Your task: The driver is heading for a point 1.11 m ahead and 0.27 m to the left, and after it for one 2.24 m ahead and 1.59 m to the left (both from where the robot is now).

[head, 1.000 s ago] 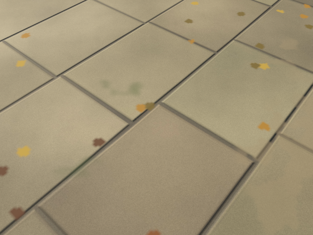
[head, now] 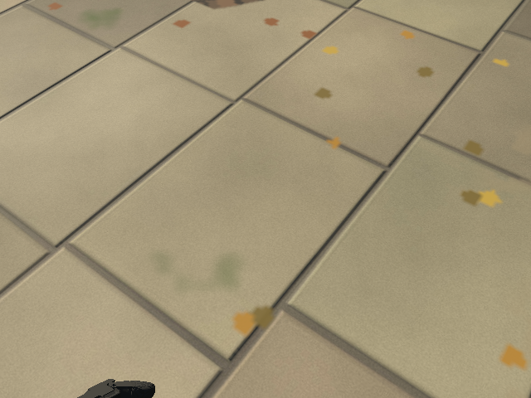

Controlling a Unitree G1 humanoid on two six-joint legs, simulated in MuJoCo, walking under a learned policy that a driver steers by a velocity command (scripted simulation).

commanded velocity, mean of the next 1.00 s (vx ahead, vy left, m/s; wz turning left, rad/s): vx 0.39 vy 0.00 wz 0.56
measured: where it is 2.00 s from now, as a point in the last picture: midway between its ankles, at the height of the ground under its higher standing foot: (258, 323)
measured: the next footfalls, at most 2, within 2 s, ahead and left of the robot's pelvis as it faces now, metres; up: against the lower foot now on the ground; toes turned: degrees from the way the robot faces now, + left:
right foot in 0.14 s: +0.35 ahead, -0.08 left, +0.00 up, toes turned -4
left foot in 0.56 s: +0.64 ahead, +0.07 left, +0.00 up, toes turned +12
